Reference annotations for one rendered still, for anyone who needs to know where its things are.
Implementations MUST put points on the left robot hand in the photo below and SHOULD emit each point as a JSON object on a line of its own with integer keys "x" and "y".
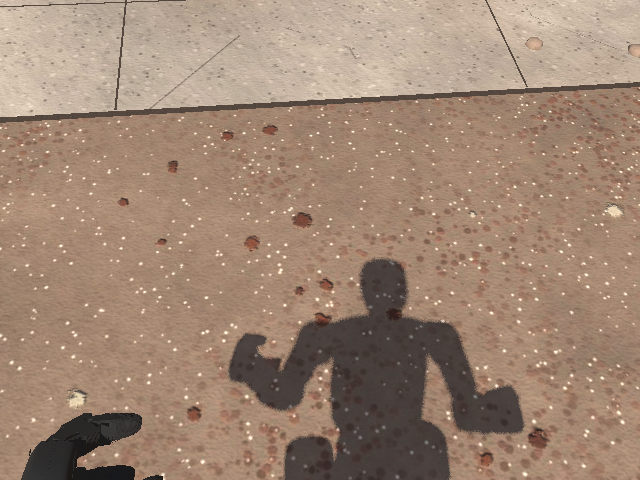
{"x": 56, "y": 458}

